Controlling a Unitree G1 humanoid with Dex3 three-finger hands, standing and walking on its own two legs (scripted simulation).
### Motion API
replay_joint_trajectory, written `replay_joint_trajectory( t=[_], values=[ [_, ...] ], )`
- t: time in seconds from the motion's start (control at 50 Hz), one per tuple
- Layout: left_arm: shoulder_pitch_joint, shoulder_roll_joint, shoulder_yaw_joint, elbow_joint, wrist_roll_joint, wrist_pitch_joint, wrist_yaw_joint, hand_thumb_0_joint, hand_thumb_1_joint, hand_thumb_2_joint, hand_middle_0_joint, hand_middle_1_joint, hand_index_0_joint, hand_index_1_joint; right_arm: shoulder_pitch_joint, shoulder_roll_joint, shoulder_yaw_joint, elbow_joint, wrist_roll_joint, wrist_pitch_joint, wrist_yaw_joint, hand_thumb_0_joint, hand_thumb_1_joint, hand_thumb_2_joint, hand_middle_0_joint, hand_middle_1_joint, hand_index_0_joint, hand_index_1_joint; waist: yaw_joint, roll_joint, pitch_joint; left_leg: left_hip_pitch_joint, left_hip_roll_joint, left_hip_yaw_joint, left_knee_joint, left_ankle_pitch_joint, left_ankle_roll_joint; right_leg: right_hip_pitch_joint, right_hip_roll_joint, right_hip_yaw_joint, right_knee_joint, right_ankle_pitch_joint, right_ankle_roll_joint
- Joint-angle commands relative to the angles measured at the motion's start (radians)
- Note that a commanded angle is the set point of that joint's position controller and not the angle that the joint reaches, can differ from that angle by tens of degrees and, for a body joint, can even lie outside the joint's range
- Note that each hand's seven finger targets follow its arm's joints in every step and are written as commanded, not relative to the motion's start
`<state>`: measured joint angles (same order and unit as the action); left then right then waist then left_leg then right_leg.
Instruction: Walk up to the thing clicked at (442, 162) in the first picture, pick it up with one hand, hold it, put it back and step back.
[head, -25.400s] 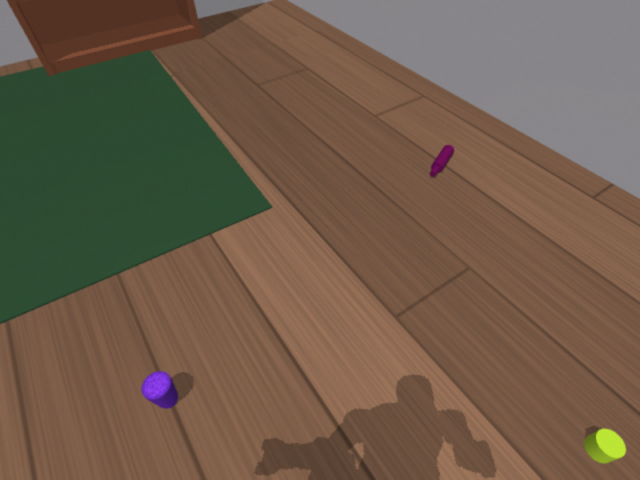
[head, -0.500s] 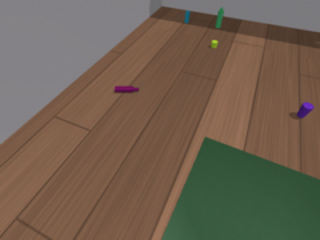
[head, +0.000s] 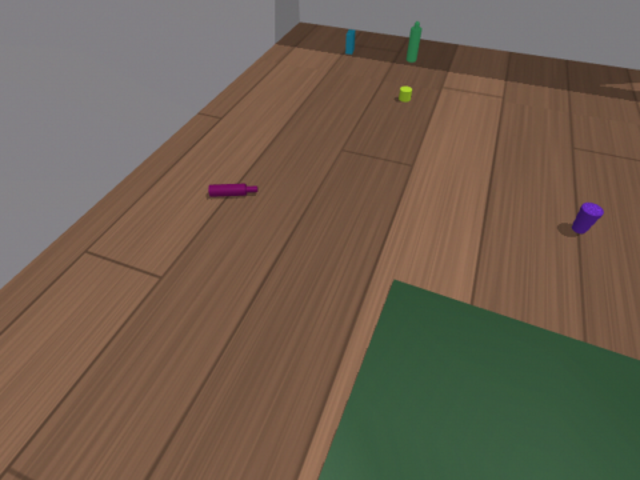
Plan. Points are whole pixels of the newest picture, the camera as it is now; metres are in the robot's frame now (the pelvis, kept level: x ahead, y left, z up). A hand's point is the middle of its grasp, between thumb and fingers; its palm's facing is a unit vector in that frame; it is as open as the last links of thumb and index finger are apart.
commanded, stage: walk up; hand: left
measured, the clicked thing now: (233, 189) +1.47 +0.44 -0.76
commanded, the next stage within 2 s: none
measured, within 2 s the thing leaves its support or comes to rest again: neither
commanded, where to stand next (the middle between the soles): +1.08 +0.04 m, yaw +1 degrees
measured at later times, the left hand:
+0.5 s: hand (159, 458) +0.19 +0.26 -0.16, palm faces +0.06 -0.93 -0.35, open 7.4 cm
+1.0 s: hand (197, 267) +0.53 +0.27 -0.15, palm faces -0.04 -0.91 -0.40, open 7.4 cm
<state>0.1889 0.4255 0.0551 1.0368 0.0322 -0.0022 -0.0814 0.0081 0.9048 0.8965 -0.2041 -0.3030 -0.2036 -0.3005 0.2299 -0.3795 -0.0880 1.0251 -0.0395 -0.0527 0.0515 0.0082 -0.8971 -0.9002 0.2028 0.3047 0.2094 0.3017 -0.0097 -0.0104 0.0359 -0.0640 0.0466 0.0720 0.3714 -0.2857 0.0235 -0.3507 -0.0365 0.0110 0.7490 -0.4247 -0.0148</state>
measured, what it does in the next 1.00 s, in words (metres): walks ahead: right foot, then left foot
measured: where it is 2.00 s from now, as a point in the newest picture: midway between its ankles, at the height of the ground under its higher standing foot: (319, 302)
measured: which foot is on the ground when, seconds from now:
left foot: down 0.00-0.10, up 0.12-0.52, down 0.54-0.98, up 1.00-1.00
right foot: up 0.00-0.08, down 0.10-0.56, up 0.58-0.94, down 0.96-1.00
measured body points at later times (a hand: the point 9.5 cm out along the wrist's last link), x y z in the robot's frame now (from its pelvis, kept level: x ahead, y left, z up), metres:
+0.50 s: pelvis +0.20 -0.02 -0.02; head +0.22 -0.01 +0.43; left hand +0.19 +0.30 -0.14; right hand +0.31 -0.34 -0.12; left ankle +0.33 +0.12 -0.73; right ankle +0.09 -0.15 -0.74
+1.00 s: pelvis +0.44 -0.02 -0.03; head +0.45 -0.04 +0.42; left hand +0.53 +0.31 -0.12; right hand +0.47 -0.34 -0.15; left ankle +0.34 +0.11 -0.74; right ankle +0.55 -0.14 -0.74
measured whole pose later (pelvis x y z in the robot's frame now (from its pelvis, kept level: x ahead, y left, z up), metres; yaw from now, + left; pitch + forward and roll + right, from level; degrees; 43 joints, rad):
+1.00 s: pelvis +0.44 -0.02 -0.03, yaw +1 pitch -3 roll -1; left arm 0.23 0.42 0.07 0.90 0.02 -0.07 -0.08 0.01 0.91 0.90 -0.20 -0.30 -0.20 -0.30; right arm 0.36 -0.44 -0.07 0.87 -0.01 -0.05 0.05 0.01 -0.90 -0.90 0.20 0.30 0.21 0.30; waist -0.03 0.06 0.07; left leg -0.10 0.10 0.09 0.70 -0.47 0.02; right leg -0.41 -0.04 -0.07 0.64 -0.17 -0.01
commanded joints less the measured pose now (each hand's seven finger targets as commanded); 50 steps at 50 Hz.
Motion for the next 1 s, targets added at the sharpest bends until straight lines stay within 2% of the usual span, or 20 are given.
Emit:
replay_joint_trajectory(
  t=[0.0,0.06,0.08,0.1,0.12,0.16,0.22,0.3,0.44,0.5,0.52,0.54,0.56,0.64,0.74,0.84,0.92,0.94,0.96,0.98],
  values=[
    [-0.026,0.179,0.062,-0.105,-0.003,-0.049,-0.011,0.000,0.900,0.900,-0.200,-0.300,-0.200,-0.300,-0.135,-0.291,-0.071,-0.131,-0.011,-0.013,-0.002,0.000,-0.900,-0.900,0.200,0.300,0.200,0.300,0.032,0.217,0.036,-0.138,0.189,-0.128,-0.158,-0.282,0.147,0.071,-0.021,-0.058,-0.146,0.081,0.008],
    [0.239,0.229,0.096,-0.019,0.004,-0.063,0.016,0.000,0.900,0.900,-0.200,-0.300,-0.200,-0.300,-0.142,-0.220,-0.046,-0.156,-0.006,0.004,0.000,0.000,-0.900,-0.900,0.200,0.300,0.200,0.300,0.159,-0.059,-0.040,-0.452,0.083,-0.011,0.266,-0.391,0.092,0.515,0.036,-0.097,-0.229,0.138,0.004],
    [0.354,0.315,0.126,-0.010,0.008,-0.073,0.036,0.000,0.900,0.900,-0.200,-0.300,-0.200,-0.300,-0.122,-0.138,-0.016,-0.176,-0.005,0.005,0.000,0.000,-0.900,-0.900,0.200,0.300,0.200,0.300,0.215,-0.344,-0.048,-0.633,-0.048,0.046,0.639,-0.416,0.053,0.573,-0.123,0.189,-0.416,-0.216,-0.035],
    [0.282,0.374,0.122,-0.068,0.014,-0.084,0.042,0.000,0.900,0.900,-0.200,-0.300,-0.200,-0.300,-0.124,-0.164,-0.019,-0.200,0.017,0.011,-0.001,0.000,-0.900,-0.900,0.200,0.300,0.200,0.300,0.175,-0.287,-0.016,-0.677,-0.107,-0.143,0.804,-0.314,0.027,0.392,-0.376,0.692,-0.692,-0.548,-0.131],
    [0.134,0.386,0.111,-0.126,-0.001,-0.086,0.043,0.000,0.900,0.900,-0.200,-0.300,-0.200,-0.300,-0.123,-0.242,-0.039,-0.185,0.019,0.010,-0.005,0.000,-0.900,-0.900,0.200,0.300,0.200,0.300,0.108,-0.136,0.084,-0.642,-0.019,-0.248,0.821,-0.214,0.022,0.242,-0.423,0.738,-0.723,-0.593,-0.193],
    [0.031,0.295,0.091,-0.148,-0.014,-0.096,0.046,0.000,0.900,0.900,-0.200,-0.300,-0.200,-0.300,-0.041,-0.273,-0.045,-0.128,0.033,0.003,0.003,0.000,-0.900,-0.900,0.200,0.300,0.200,0.300,0.031,-0.065,0.108,-0.592,0.028,-0.235,0.765,-0.064,0.011,0.227,-0.285,0.427,-0.647,-0.305,-0.147],
    [0.029,0.245,0.077,-0.160,-0.021,-0.105,0.047,0.000,0.900,0.900,-0.200,-0.300,-0.200,-0.300,0.040,-0.250,-0.044,-0.098,0.029,0.005,0.018,0.000,-0.900,-0.900,0.200,0.300,0.200,0.300,0.013,-0.087,0.087,-0.477,0.038,-0.208,0.635,0.009,-0.018,0.170,-0.229,0.196,-0.626,-0.063,-0.158],
    [0.069,0.264,0.088,-0.178,-0.021,-0.116,0.053,0.000,0.900,0.900,-0.200,-0.300,-0.200,-0.300,-0.029,-0.233,-0.044,-0.149,0.015,0.008,0.035,0.000,-0.900,-0.900,0.200,0.300,0.200,0.300,0.041,-0.082,0.113,-0.532,0.043,-0.175,0.454,0.060,-0.044,0.226,-0.236,0.120,-0.630,-0.028,-0.184],
    [0.118,0.267,0.087,-0.191,-0.019,-0.108,0.051,0.000,0.900,0.900,-0.200,-0.300,-0.200,-0.300,-0.141,-0.202,-0.042,-0.223,0.012,-0.006,0.048,0.000,-0.900,-0.900,0.200,0.300,0.200,0.300,0.064,-0.049,0.069,-0.376,0.049,-0.032,0.208,0.153,0.008,0.298,-0.218,-0.019,-0.471,0.397,-0.153],
    [0.118,0.234,0.062,-0.215,-0.022,-0.095,0.059,0.000,0.900,0.900,-0.200,-0.300,-0.200,-0.300,0.141,-0.258,-0.076,-0.154,-0.002,-0.017,0.028,0.000,-0.900,-0.900,0.200,0.300,0.200,0.300,-0.079,0.085,-0.095,0.060,-0.026,0.003,0.147,0.108,0.083,0.152,-0.131,-0.101,-0.010,0.615,-0.108],
    [0.164,0.162,0.037,-0.223,-0.032,-0.089,0.062,0.000,0.900,0.900,-0.200,-0.300,-0.200,-0.300,0.282,-0.334,-0.106,-0.135,-0.016,-0.024,0.011,0.000,-0.900,-0.900,0.200,0.300,0.200,0.300,-0.137,0.271,-0.177,0.252,0.120,-0.208,0.084,-0.061,0.142,-0.057,-0.045,-0.139,0.310,0.405,-0.068],
    [0.193,0.119,0.031,-0.243,-0.047,-0.091,0.059,0.000,0.900,0.900,-0.200,-0.300,-0.200,-0.300,0.281,-0.397,-0.116,-0.175,-0.002,-0.033,-0.001,0.000,-0.900,-0.900,0.200,0.300,0.200,0.300,-0.114,0.351,-0.215,0.349,0.349,-0.709,-0.054,-0.140,0.217,-0.294,0.137,-0.027,0.476,-0.115,-0.034],
    [0.129,0.226,0.044,-0.234,-0.038,-0.088,0.070,0.000,0.900,0.900,-0.200,-0.300,-0.200,-0.300,0.226,-0.407,-0.123,-0.192,0.047,-0.029,0.000,0.000,-0.900,-0.900,0.200,0.300,0.200,0.300,-0.114,0.179,-0.206,0.239,0.382,-0.759,-0.120,-0.178,0.274,-0.280,0.066,0.101,0.551,-0.103,-0.057],
    [0.204,0.211,0.044,-0.164,-0.043,-0.081,0.048,0.000,0.900,0.900,-0.200,-0.300,-0.200,-0.300,0.027,-0.274,-0.056,-0.246,0.045,-0.037,-0.011,0.000,-0.900,-0.900,0.200,0.300,0.200,0.300,0.009,0.148,0.031,-0.139,0.257,-0.268,-0.141,-0.003,0.178,-0.167,-0.048,0.083,0.371,0.075,-0.022],
    [0.103,0.174,0.040,-0.203,-0.020,-0.075,0.014,0.000,0.900,0.900,-0.200,-0.300,-0.200,-0.300,0.061,-0.289,-0.056,-0.262,0.031,-0.054,-0.007,0.000,-0.900,-0.900,0.200,0.300,0.200,0.300,-0.020,0.152,0.040,-0.094,0.251,-0.171,-0.156,0.045,0.233,-0.196,-0.082,-0.002,0.076,0.126,0.017],
    [0.047,0.162,0.053,-0.205,-0.020,-0.082,0.001,0.000,0.900,0.900,-0.200,-0.300,-0.200,-0.300,0.031,-0.293,-0.050,-0.283,0.039,-0.052,0.000,0.000,-0.900,-0.900,0.200,0.300,0.200,0.300,0.002,0.150,0.043,-0.187,0.212,-0.111,-0.124,-0.033,0.174,-0.041,-0.059,-0.044,-0.115,0.319,-0.006],
    [0.135,0.189,0.072,-0.171,-0.016,-0.094,0.011,0.000,0.900,0.900,-0.200,-0.300,-0.200,-0.300,0.040,-0.265,-0.034,-0.287,0.037,-0.041,-0.007,0.000,-0.900,-0.900,0.200,0.300,0.200,0.300,0.069,0.024,-0.017,-0.245,0.167,-0.056,0.133,0.118,0.124,0.229,0.006,-0.093,-0.194,0.285,-0.025],
    [0.216,0.223,0.087,-0.155,-0.014,-0.104,0.023,0.000,0.900,0.900,-0.200,-0.300,-0.200,-0.300,0.084,-0.224,-0.016,-0.283,0.035,-0.040,-0.008,0.000,-0.900,-0.900,0.200,0.300,0.200,0.300,0.105,-0.088,-0.082,-0.294,0.102,0.007,0.368,0.197,0.094,0.381,0.001,-0.059,-0.257,0.179,-0.052],
    [0.305,0.335,0.120,-0.155,-0.015,-0.110,0.036,0.000,0.900,0.900,-0.200,-0.300,-0.200,-0.300,0.130,-0.177,-0.002,-0.301,0.047,-0.042,-0.008,0.000,-0.900,-0.900,0.200,0.300,0.200,0.300,0.131,-0.311,-0.158,-0.498,-0.036,0.077,0.711,0.001,0.030,0.517,-0.277,0.417,-0.407,0.019,-0.162],
    [0.309,0.367,0.120,-0.161,-0.034,-0.108,0.038,0.000,0.900,0.900,-0.200,-0.300,-0.200,-0.300,0.091,-0.251,-0.017,-0.288,0.043,-0.034,-0.016,0.000,-0.900,-0.900,0.200,0.300,0.200,0.300,0.140,-0.283,-0.134,-0.619,-0.054,-0.030,0.811,-0.253,0.020,0.521,-0.400,0.683,-0.492,-0.007,-0.277]
  ],
)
